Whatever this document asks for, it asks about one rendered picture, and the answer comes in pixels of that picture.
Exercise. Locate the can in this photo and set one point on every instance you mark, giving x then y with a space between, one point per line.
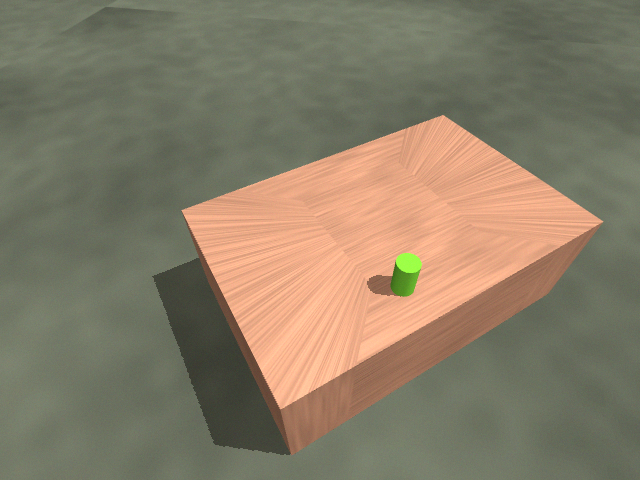
405 274

